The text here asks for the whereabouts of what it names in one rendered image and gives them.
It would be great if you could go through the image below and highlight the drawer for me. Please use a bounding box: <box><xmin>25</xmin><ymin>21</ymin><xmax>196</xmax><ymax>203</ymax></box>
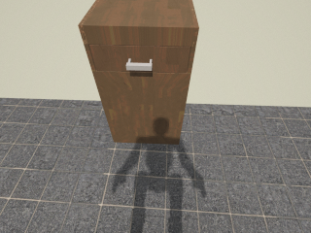
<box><xmin>89</xmin><ymin>44</ymin><xmax>190</xmax><ymax>73</ymax></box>

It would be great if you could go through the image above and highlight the cabinet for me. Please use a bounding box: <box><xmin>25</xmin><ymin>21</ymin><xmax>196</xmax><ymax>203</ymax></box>
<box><xmin>78</xmin><ymin>0</ymin><xmax>199</xmax><ymax>145</ymax></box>

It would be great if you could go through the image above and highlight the handle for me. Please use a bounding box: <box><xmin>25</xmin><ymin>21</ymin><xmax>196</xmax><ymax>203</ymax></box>
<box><xmin>125</xmin><ymin>58</ymin><xmax>153</xmax><ymax>71</ymax></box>

